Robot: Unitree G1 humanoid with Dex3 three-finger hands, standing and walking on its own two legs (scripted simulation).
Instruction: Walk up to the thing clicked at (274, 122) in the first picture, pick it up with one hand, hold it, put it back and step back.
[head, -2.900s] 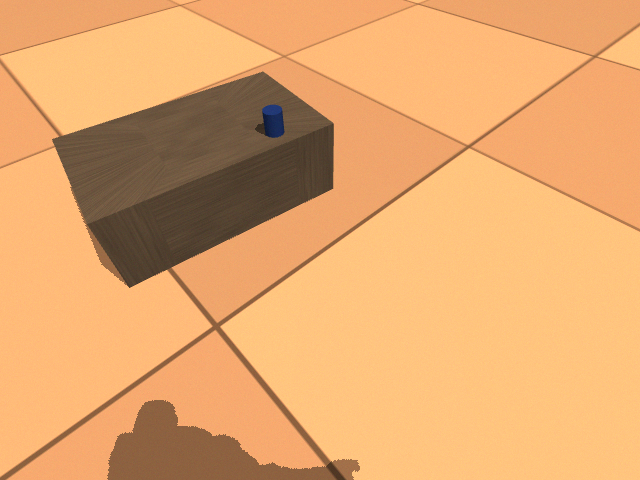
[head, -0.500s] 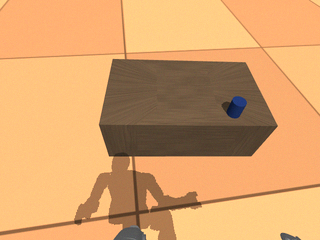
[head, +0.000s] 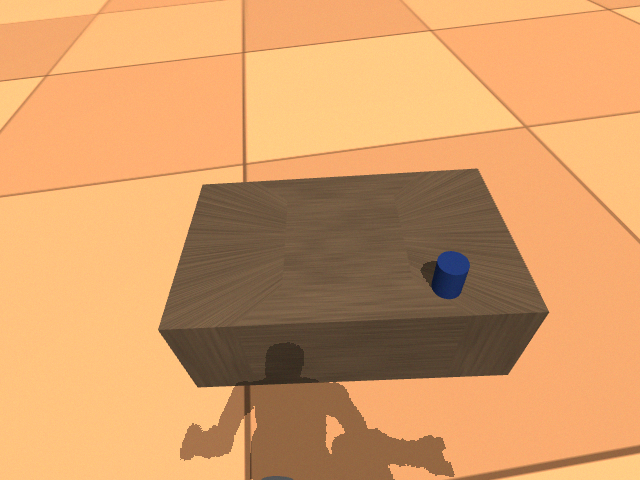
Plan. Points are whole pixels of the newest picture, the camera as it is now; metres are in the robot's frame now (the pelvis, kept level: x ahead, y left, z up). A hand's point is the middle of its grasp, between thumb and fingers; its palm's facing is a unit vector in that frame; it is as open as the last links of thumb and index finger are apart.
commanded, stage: walk up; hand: right
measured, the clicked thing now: (449, 275) +0.69 -0.24 -0.34
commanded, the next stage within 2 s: none
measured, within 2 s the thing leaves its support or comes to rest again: neither
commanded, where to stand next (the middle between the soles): +0.27 -0.06 m, yaw +4 degrees
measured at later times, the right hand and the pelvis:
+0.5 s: hand (614, 460) +0.21 -0.33 -0.11, palm faces -0.06 +0.89 -0.45, open 7.4 cm; pelvis +0.14 -0.05 +0.01, yaw +3 degrees
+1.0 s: hand (596, 417) +0.28 -0.36 -0.16, palm faces -0.20 +0.91 -0.37, open 7.4 cm; pelvis +0.17 -0.09 -0.01, yaw +8 degrees
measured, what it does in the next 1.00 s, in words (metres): walks ahead: left foot, then right foot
